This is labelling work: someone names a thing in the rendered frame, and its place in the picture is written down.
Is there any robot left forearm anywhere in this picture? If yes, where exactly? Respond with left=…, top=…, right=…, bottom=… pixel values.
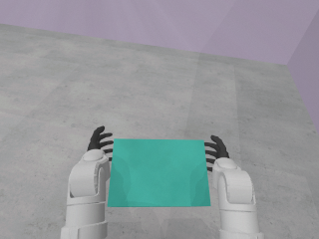
left=60, top=148, right=111, bottom=239

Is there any robot left hand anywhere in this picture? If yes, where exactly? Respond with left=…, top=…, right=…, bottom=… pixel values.
left=87, top=125, right=114, bottom=161

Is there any robot right hand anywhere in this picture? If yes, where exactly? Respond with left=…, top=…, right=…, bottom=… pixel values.
left=204, top=135, right=229, bottom=172

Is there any carton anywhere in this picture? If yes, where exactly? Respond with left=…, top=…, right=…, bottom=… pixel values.
left=107, top=138, right=211, bottom=207

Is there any robot right forearm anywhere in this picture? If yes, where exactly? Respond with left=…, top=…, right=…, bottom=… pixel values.
left=211, top=157, right=265, bottom=239

